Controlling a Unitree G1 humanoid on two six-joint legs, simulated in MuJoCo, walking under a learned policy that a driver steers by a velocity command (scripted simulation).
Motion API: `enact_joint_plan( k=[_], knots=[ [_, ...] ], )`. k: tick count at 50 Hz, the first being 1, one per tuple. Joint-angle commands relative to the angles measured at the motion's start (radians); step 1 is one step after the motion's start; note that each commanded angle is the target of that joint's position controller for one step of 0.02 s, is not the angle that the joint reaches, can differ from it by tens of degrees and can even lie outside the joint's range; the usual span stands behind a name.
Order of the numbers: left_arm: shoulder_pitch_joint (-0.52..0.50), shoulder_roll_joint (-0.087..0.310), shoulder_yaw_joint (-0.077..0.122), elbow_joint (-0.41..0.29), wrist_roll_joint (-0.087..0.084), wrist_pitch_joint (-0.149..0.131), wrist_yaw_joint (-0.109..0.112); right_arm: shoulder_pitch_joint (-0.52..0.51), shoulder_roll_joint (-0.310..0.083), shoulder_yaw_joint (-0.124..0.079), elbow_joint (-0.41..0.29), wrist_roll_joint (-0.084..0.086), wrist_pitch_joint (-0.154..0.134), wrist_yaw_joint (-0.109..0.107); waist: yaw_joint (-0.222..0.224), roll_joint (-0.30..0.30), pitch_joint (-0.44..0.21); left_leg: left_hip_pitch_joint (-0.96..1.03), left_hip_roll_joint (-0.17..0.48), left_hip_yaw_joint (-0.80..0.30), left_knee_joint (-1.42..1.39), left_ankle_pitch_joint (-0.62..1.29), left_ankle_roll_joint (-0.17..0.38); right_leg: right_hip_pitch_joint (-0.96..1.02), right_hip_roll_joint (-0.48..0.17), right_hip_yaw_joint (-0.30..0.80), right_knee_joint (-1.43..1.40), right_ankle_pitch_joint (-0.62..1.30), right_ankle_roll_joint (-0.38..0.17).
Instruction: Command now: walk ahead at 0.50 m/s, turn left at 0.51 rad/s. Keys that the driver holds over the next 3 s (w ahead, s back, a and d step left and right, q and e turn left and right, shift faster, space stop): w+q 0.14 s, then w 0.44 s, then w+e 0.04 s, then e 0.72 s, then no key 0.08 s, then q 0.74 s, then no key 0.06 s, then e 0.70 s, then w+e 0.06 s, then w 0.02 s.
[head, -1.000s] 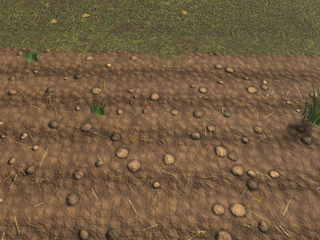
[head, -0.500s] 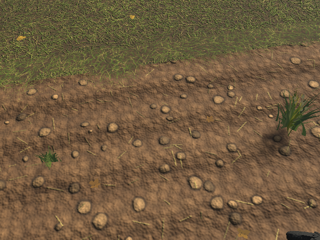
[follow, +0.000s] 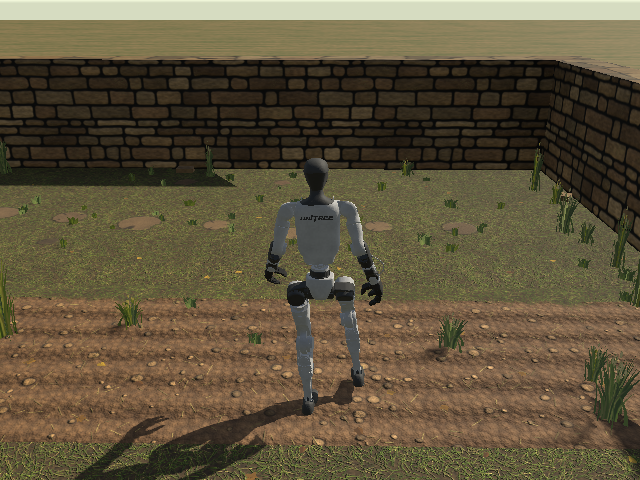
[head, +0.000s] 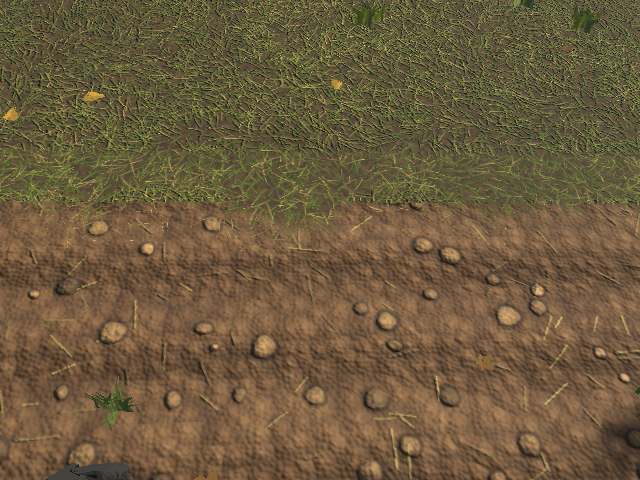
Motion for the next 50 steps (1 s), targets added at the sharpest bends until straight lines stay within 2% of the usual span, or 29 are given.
enact_joint_plan(
  k=[1, 5, 7, 9, 10, 11, 12, 13, 14, 15, 16, 17, 18, 20, 25, 30, 32, 34, 35, 36, 37, 38, 39, 40, 41, 43, 44, 46, 50],
  knots=[
    [-0.082, 0.041, 0.008, -0.082, -0.004, -0.013, -0.004, -0.008, -0.174, -0.045, -0.07, 0.01, -0.005, -0.019, 0.003, 0.101, -0.053, -0.053, 0.192, -0.168, -0.092, 0.222, 0.107, 0.107, 0.06, -0.044, -0.176, 0.18, 0.017],
    [-0.188, 0.054, 0.008, -0.12, -0.021, -0.028, -0.025, 0.06, -0.167, -0.045, -0.056, 0.015, 0.013, -0.026, -0.034, 0.112, -0.038, 0.034, 0.217, -0.257, -0.033, 0.154, 0.098, 0.123, 0.096, -0.027, -0.308, 0.188, 0.008],
    [-0.202, 0.072, 0.013, -0.13, -0.024, -0.041, -0.035, 0.074, -0.167, -0.047, -0.057, 0.013, 0.022, -0.032, -0.031, 0.117, -0.038, 0.108, 0.237, -0.318, 0.022, 0.149, 0.095, 0.131, 0.107, -0.013, -0.366, 0.129, -0.005],
    [-0.143, 0.091, 0.02, -0.115, -0.025, -0.053, -0.04, 0.059, -0.164, -0.049, -0.062, 0.007, 0.027, -0.036, 0.0, 0.152, -0.051, 0.142, 0.255, -0.336, 0.077, 0.231, 0.085, 0.208, 0.104, -0.03, -0.396, 0.08, -0.034],
    [-0.058, 0.108, 0.03, -0.093, -0.02, -0.058, -0.036, 0.038, -0.151, -0.045, -0.07, 0.006, 0.026, -0.033, 0.046, 0.157, -0.089, 0.133, 0.226, -0.314, 0.142, 0.339, 0.065, 0.335, 0.109, -0.051, -0.442, 0.106, -0.066],
    [0.069, 0.144, 0.043, -0.072, -0.004, -0.061, -0.031, 0.014, -0.118, -0.033, -0.087, -0.001, 0.02, -0.026, 0.108, 0.141, -0.192, 0.062, 0.188, -0.264, 0.301, 0.384, 0.036, 0.561, 0.028, 0.002, -0.398, 0.135, -0.124],
    [0.22, 0.208, 0.061, -0.056, 0.011, -0.058, -0.025, 0.068, -0.077, -0.019, -0.103, -0.007, 0.011, -0.024, 0.135, -0.004, -0.332, -0.19, 0.084, -0.163, 0.592, 0.178, -0.024, 0.91, -0.151, 0.244, -0.357, 0.141, -0.237],
    [0.303, 0.218, 0.069, -0.004, -0.007, -0.042, -0.035, 0.191, -0.061, -0.005, -0.089, 0.01, 0.004, -0.024, 0.111, -0.287, -0.401, -0.455, 0.008, -0.092, 0.835, -0.413, -0.073, 1.087, -0.314, 0.601, -0.441, -0.033, -0.357],
    [0.289, 0.141, 0.05, -0.012, -0.033, -0.036, -0.035, 0.141, -0.143, -0.019, -0.081, 0.017, 0.001, -0.022, 0.131, -0.18, -0.29, -0.563, 0.077, -0.112, 0.936, -0.393, -0.077, 1.013, -0.303, 0.623, -0.487, -0.251, -0.33],
    [0.228, 0.106, 0.037, -0.019, -0.031, -0.027, -0.032, 0.022, -0.171, -0.027, -0.103, 0.011, 0.002, -0.02, 0.141, -0.082, -0.146, -0.587, 0.109, -0.077, 0.95, -0.299, -0.083, 0.864, -0.258, 0.49, -0.52, -0.25, -0.293],
    [0.181, 0.1, 0.029, -0.023, -0.019, -0.02, -0.033, -0.05, -0.16, -0.026, -0.124, -0.004, -0.002, -0.018, 0.123, -0.016, -0.068, -0.571, 0.139, -0.042, 0.916, -0.233, -0.083, 0.731, -0.221, 0.4, -0.552, -0.169, -0.277],
    [0.157, 0.085, 0.021, -0.019, -0.013, -0.018, -0.034, -0.077, -0.144, -0.027, -0.135, -0.014, -0.006, -0.015, 0.098, -0.008, -0.031, -0.544, 0.169, -0.027, 0.864, -0.192, -0.083, 0.648, -0.186, 0.335, -0.578, -0.072, -0.27],
    [0.145, 0.074, 0.015, -0.016, -0.007, -0.019, -0.036, -0.063, -0.126, -0.025, -0.137, -0.012, -0.007, -0.011, 0.071, -0.036, -0.032, -0.499, 0.192, -0.013, 0.825, -0.171, -0.084, 0.595, -0.157, 0.283, -0.599, -0.002, -0.262],
    [0.15, 0.072, 0.013, 0.0, -0.018, -0.023, -0.039, -0.052, -0.092, -0.017, -0.136, -0.008, -0.005, -0.007, 0.055, -0.071, -0.043, -0.467, 0.211, 0.021, 0.745, -0.161, -0.094, 0.554, -0.132, 0.21, -0.626, 0.096, -0.27],
    [0.193, 0.148, 0.03, 0.036, -0.033, -0.012, -0.029, -0.21, -0.048, 0.011, -0.179, -0.015, -0.013, 0.001, 0.093, -0.049, -0.03, -0.414, 0.217, 0.074, 0.425, 0.071, -0.113, 0.505, -0.101, 0.066, -0.667, 0.195, -0.257],
    [0.294, 0.168, 0.029, 0.085, -0.049, 0.005, -0.032, -0.35, -0.072, 0.008, -0.223, 0.0, -0.022, 0.018, 0.141, -0.052, -0.005, -0.341, 0.173, 0.089, 0.24, 0.162, -0.103, 0.557, -0.125, 0.059, -0.626, 0.168, -0.229],
    [0.305, 0.174, 0.029, 0.097, -0.049, 0.019, -0.027, -0.354, -0.091, 0.0, -0.236, -0.003, -0.031, 0.025, 0.12, -0.061, 0.001, -0.298, 0.153, 0.084, 0.176, 0.113, -0.085, 0.594, -0.138, 0.09, -0.567, 0.222, -0.208],
    [0.291, 0.176, 0.026, 0.097, -0.046, 0.032, -0.017, -0.214, -0.135, -0.024, -0.197, -0.024, -0.042, 0.02, 0.037, -0.056, -0.082, -0.063, 0.12, 0.108, 0.083, 0.192, -0.049, 0.585, -0.077, 0.059, -0.393, 0.433, -0.152],
    [0.279, 0.144, 0.013, 0.076, -0.032, 0.026, -0.015, -0.097, -0.191, -0.041, -0.179, -0.045, -0.046, 0.012, -0.016, -0.027, -0.19, 0.17, 0.217, 0.039, 0.124, 0.429, -0.007, 0.475, -0.016, 0.024, -0.217, 0.348, -0.103],
    [0.334, 0.055, -0.017, 0.052, -0.003, 0.012, -0.016, 0.026, -0.267, -0.055, -0.176, -0.07, -0.034, -0.002, -0.04, 0.182, -0.351, 0.542, 0.489, -0.198, 0.224, 0.811, 0.107, 0.159, 0.092, -0.044, 0.132, -0.153, -0.029],
    [0.427, 0.068, -0.02, 0.064, -0.03, 0.006, -0.014, 0.059, -0.249, -0.053, -0.165, -0.05, -0.012, 0.002, -0.034, 0.33, -0.509, 0.614, 0.617, -0.41, 0.178, 0.789, 0.221, 0.039, 0.126, 0.012, 0.344, -0.579, -0.005],
    [0.368, 0.162, 0.01, 0.07, -0.051, 0.018, -0.009, 0.021, -0.192, -0.039, -0.173, -0.039, 0.002, 0.001, -0.044, 0.192, -0.41, 0.497, 0.556, -0.328, 0.145, 0.701, 0.189, -0.009, 0.081, 0.041, 0.433, -0.538, 0.007],
    [0.295, 0.156, 0.013, 0.048, -0.053, 0.032, -0.004, -0.043, -0.154, -0.027, -0.174, -0.031, 0.006, -0.003, -0.02, 0.16, -0.291, 0.387, 0.511, -0.219, 0.124, 0.66, 0.154, -0.058, 0.051, 0.001, 0.435, -0.484, 0.014],
    [0.279, 0.139, 0.014, 0.051, -0.044, 0.052, 0.002, -0.104, -0.122, -0.015, -0.169, -0.026, 0.007, -0.002, 0.013, 0.123, -0.213, 0.255, 0.468, -0.143, 0.083, 0.617, 0.135, -0.035, 0.02, -0.018, 0.399, -0.43, 0.025],
    [0.286, 0.127, 0.018, 0.052, -0.037, 0.076, 0.008, -0.161, -0.104, -0.011, -0.167, -0.028, 0.007, 0.0, 0.052, 0.134, -0.162, 0.126, 0.44, -0.084, 0.034, 0.548, 0.12, 0.027, -0.005, -0.023, 0.354, -0.387, 0.031],
    [0.312, 0.091, 0.018, 0.044, -0.035, 0.112, 0.016, -0.229, -0.122, -0.021, -0.161, -0.047, 0.0, 0.001, 0.097, 0.168, -0.121, -0.046, 0.419, 0.003, -0.051, 0.484, 0.128, 0.138, 0.003, -0.058, 0.343, -0.299, 0.046],
    [0.305, 0.083, 0.02, 0.032, -0.034, 0.122, 0.018, -0.251, -0.128, -0.024, -0.158, -0.049, -0.003, -0.002, 0.107, 0.171, -0.11, -0.073, 0.422, 0.038, -0.072, 0.47, 0.132, 0.145, 0.001, -0.062, 0.316, -0.263, 0.048],
    [0.261, 0.076, 0.021, 0.005, -0.027, 0.128, 0.016, -0.257, -0.139, -0.03, -0.143, -0.045, -0.004, -0.014, 0.102, 0.151, -0.106, -0.071, 0.427, 0.089, -0.089, 0.427, 0.129, 0.147, -0.014, -0.061, 0.227, -0.177, 0.039],
    [0.16, 0.074, 0.019, -0.046, -0.026, 0.13, -0.01, -0.249, -0.168, -0.041, -0.117, -0.032, 0.016, -0.034, 0.072, 0.136, -0.11, -0.045, 0.431, 0.162, -0.094, 0.315, 0.116, 0.211, -0.017, -0.091, 0.04, -0.067, 0.014]
  ],
)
